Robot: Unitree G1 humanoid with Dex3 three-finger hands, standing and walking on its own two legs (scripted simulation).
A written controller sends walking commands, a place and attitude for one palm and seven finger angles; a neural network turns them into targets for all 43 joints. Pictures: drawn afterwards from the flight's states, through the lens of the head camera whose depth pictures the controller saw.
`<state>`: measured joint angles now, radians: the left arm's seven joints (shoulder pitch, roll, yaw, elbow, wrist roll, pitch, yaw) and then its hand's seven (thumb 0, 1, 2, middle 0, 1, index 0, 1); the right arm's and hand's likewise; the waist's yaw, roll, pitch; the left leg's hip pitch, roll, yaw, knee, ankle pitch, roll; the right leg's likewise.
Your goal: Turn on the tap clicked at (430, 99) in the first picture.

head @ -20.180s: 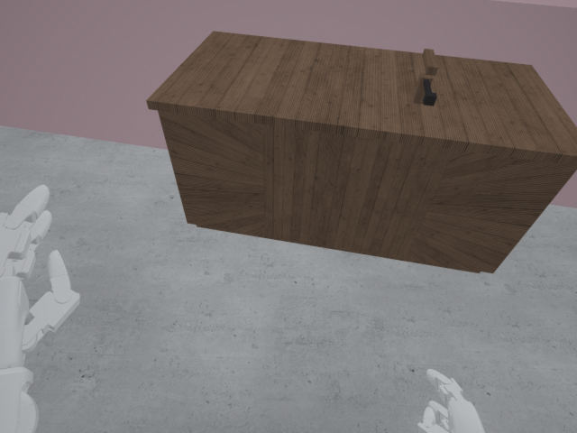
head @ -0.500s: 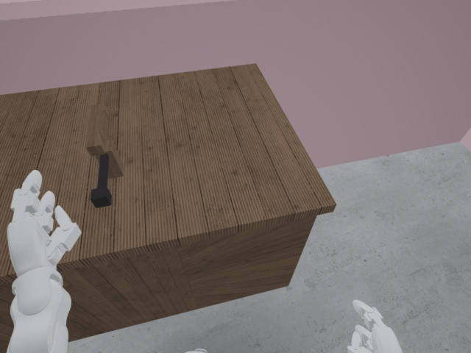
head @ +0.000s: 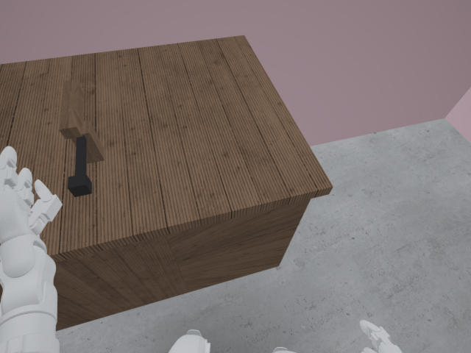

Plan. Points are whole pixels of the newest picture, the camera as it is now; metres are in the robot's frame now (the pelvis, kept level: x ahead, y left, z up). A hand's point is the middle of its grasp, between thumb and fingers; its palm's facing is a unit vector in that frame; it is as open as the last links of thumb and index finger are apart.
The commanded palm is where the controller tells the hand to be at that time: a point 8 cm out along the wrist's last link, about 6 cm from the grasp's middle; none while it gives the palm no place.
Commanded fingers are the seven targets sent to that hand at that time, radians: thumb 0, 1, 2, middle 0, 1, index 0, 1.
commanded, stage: reach beside the lever's end, fingers flat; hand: left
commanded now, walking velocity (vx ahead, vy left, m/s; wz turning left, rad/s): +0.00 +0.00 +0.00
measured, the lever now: (80, 185) +0.37 +0.29 +0.05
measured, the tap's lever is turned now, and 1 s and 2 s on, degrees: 0 0 18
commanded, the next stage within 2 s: push the lever round in 0.52 s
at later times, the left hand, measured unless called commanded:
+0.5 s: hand (48, 208) +0.33 +0.33 +0.05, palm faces +0.57 -0.82 -0.08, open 7.8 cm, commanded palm +0.29 +0.35 +0.05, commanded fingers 0.00 0.90 0.90 -0.15 -0.15 -0.15 -0.15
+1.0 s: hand (72, 196) +0.36 +0.30 +0.04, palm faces +0.54 -0.84 -0.08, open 7.8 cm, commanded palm +0.31 +0.33 +0.05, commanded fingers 0.00 0.90 0.90 -0.15 -0.15 -0.15 -0.15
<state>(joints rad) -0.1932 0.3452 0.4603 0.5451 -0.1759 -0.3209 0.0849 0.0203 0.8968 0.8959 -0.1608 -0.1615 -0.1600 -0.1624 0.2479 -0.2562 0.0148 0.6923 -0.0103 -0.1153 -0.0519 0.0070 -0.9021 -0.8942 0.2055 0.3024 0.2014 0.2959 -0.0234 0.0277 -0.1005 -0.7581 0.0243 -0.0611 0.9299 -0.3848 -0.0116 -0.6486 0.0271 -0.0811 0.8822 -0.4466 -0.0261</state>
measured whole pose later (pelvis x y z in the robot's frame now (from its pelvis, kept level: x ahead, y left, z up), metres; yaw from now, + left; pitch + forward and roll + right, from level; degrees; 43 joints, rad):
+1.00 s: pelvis +0.00 +0.00 -0.01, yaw -1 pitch +14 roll -3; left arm -0.21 0.31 0.44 0.56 -0.14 -0.36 0.14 0.02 0.90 0.90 -0.16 -0.15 -0.16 -0.15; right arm 0.27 -0.25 0.01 0.67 -0.02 -0.05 -0.02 0.01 -0.90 -0.89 0.21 0.30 0.20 0.30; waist -0.04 0.03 -0.13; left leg -0.81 0.03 -0.06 0.99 -0.42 -0.01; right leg -0.70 0.03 -0.08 0.93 -0.47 -0.02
